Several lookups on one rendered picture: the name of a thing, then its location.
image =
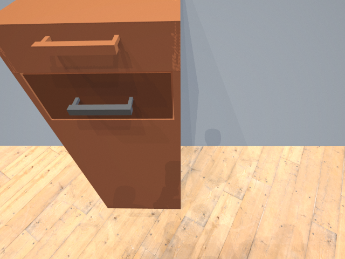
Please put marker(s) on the cabinet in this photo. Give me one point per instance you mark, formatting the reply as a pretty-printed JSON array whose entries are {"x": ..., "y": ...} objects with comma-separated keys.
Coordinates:
[{"x": 131, "y": 163}]

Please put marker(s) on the drawer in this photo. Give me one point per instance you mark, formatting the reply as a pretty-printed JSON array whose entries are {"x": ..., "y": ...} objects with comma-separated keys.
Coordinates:
[{"x": 152, "y": 92}]

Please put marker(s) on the handle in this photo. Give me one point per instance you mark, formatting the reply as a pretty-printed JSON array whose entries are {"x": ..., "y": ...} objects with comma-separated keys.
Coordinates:
[
  {"x": 75, "y": 48},
  {"x": 111, "y": 109}
]

